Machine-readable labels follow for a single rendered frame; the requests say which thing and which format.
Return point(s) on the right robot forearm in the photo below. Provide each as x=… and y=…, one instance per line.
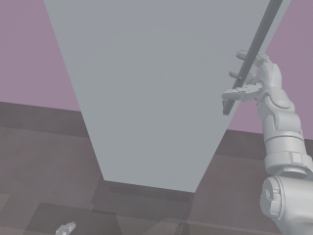
x=283, y=138

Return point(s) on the robot right hand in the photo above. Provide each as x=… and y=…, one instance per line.
x=268, y=76

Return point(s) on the fridge door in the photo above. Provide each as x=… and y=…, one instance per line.
x=148, y=77

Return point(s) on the handle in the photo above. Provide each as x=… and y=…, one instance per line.
x=269, y=16

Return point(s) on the right robot upper arm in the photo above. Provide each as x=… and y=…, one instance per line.
x=289, y=203

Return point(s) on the robot left hand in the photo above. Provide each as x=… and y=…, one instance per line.
x=66, y=229

